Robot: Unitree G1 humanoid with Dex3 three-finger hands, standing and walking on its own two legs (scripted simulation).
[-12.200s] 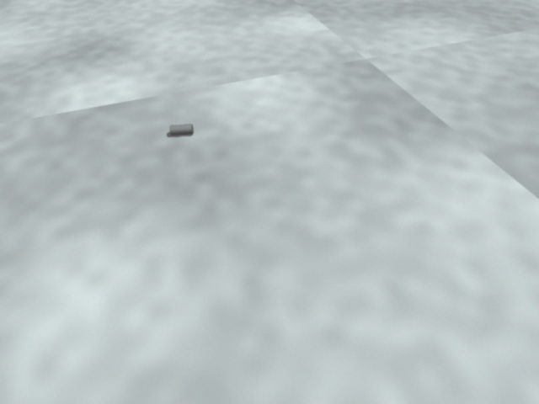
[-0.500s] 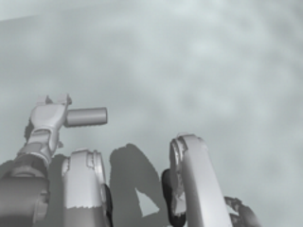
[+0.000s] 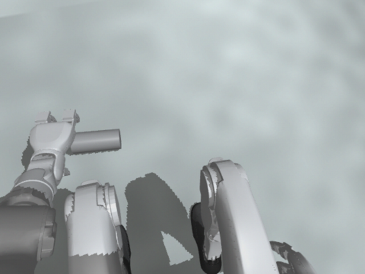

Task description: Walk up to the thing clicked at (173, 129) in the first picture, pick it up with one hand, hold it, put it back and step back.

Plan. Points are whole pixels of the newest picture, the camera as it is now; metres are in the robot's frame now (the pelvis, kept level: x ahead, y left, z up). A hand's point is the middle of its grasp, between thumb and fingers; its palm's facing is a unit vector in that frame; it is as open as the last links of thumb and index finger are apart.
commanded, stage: rise first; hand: left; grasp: from above
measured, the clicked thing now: (97, 140) +0.47 +0.17 -0.31
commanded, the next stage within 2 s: approach in 1.70 s
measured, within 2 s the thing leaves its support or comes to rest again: neither
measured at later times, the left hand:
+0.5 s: hand (68, 145) +0.43 +0.22 -0.19, palm faces -0.45 -0.02 -0.89, open 14.2 cm
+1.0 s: hand (66, 146) +0.43 +0.22 -0.18, palm faces -0.45 -0.02 -0.89, open 14.3 cm
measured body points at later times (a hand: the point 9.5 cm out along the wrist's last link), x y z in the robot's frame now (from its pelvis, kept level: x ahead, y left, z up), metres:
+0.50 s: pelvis +0.00 +0.00 -0.01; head +0.23 +0.04 +0.38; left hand +0.45 +0.22 -0.14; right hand +0.05 -0.28 -0.12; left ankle +0.08 +0.13 -0.30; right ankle +0.10 -0.13 -0.30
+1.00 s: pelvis +0.00 +0.00 +0.00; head +0.22 +0.04 +0.39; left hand +0.45 +0.22 -0.13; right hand +0.05 -0.28 -0.12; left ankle +0.08 +0.13 -0.30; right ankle +0.10 -0.13 -0.30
